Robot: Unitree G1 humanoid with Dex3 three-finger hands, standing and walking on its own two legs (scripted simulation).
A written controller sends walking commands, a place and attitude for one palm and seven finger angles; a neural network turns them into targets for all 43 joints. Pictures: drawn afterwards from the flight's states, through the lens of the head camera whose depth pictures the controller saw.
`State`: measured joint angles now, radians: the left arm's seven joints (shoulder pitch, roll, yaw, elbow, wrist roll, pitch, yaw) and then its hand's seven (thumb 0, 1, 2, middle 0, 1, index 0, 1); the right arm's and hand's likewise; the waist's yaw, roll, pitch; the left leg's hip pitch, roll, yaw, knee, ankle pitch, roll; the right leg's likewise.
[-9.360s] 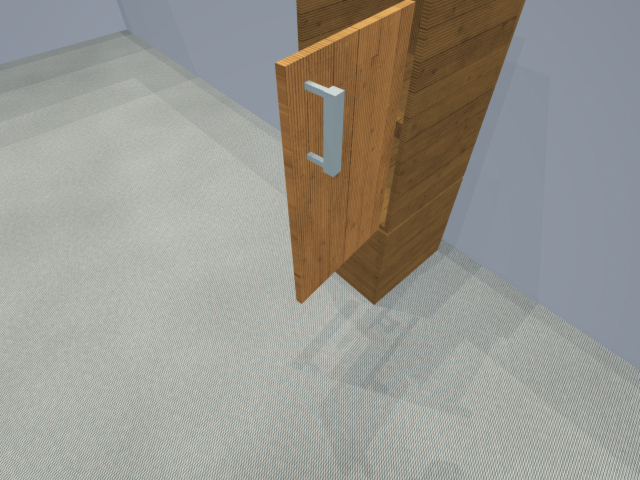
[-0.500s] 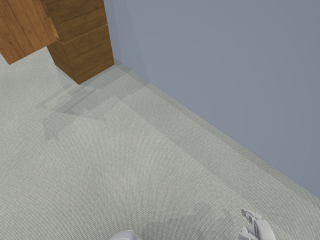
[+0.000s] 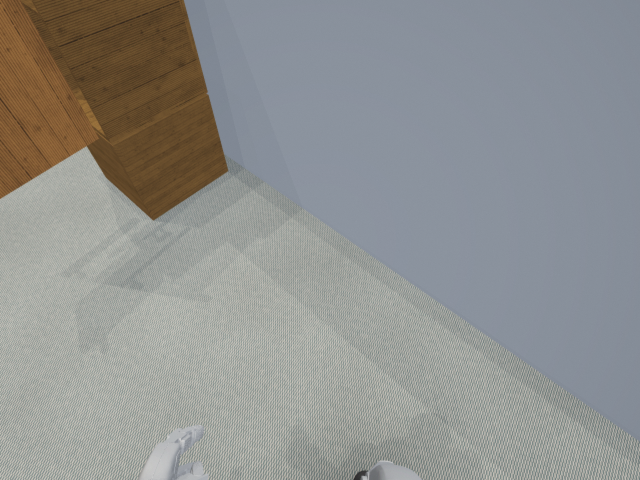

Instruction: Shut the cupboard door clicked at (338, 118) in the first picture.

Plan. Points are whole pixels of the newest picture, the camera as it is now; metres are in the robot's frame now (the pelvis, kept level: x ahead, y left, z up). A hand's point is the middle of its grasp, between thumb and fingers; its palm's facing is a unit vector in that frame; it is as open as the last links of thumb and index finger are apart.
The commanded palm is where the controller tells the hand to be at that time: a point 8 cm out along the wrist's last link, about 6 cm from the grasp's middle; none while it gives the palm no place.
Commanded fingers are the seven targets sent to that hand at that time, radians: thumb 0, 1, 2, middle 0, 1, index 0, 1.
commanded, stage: walk to a spot facing it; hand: left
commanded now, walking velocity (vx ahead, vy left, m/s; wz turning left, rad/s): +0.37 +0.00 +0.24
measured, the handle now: out of the picture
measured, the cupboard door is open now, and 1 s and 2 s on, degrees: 97 97 97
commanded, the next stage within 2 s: turn to face it in 0.98 s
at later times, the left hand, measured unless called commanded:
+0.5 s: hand out of the picture +0.12 +0.17 -0.18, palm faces +0.26 -0.96 -0.13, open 7.3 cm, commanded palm none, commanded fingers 0.00 0.90 0.90 -0.20 -0.30 -0.20 -0.30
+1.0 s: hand (187, 236) +0.57 +0.26 -0.15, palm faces +0.09 -0.97 -0.21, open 7.3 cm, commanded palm none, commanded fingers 0.00 0.90 0.90 -0.20 -0.30 -0.20 -0.30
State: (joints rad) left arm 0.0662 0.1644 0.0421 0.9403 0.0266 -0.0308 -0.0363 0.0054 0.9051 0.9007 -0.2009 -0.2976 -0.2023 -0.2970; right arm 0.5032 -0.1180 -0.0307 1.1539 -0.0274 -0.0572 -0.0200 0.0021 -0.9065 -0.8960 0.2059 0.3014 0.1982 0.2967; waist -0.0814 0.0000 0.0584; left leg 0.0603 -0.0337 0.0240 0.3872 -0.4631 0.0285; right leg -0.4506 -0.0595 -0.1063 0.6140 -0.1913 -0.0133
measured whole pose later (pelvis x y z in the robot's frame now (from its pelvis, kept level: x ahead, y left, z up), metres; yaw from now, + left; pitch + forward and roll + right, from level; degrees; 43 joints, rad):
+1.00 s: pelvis +0.48 +0.06 +0.01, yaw +9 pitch +1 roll +1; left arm 0.09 0.20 0.06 1.00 0.03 -0.01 -0.03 0.01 0.92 0.90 -0.20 -0.30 -0.20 -0.30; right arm 0.47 -0.14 -0.03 1.15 -0.03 -0.07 -0.02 0.00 -0.91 -0.90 0.20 0.30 0.20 0.30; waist -0.07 0.00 0.06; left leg 0.08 -0.01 0.15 0.31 -0.40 0.01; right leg -0.50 -0.08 -0.11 0.66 -0.16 -0.03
